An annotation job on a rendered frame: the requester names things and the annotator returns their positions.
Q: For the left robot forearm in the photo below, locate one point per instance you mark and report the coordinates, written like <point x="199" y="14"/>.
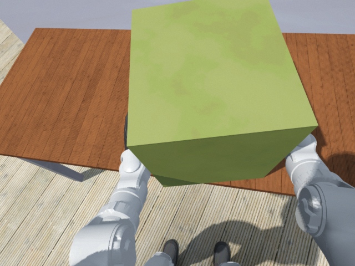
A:
<point x="128" y="199"/>

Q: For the right robot forearm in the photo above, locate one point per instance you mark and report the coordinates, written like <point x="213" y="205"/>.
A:
<point x="305" y="167"/>

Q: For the right robot upper arm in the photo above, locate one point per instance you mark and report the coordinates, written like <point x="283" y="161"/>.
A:
<point x="327" y="213"/>

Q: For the carton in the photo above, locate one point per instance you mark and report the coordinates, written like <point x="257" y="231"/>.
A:
<point x="214" y="94"/>

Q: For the left robot foot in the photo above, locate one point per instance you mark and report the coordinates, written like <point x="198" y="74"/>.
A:
<point x="171" y="249"/>

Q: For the robot left hand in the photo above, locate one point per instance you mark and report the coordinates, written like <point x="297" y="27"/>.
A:
<point x="125" y="131"/>

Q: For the robot left shin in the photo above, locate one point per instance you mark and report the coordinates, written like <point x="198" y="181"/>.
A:
<point x="162" y="254"/>

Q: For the table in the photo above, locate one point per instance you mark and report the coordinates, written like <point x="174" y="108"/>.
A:
<point x="65" y="100"/>

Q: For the left robot upper arm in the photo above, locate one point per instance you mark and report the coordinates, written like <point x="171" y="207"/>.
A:
<point x="111" y="244"/>

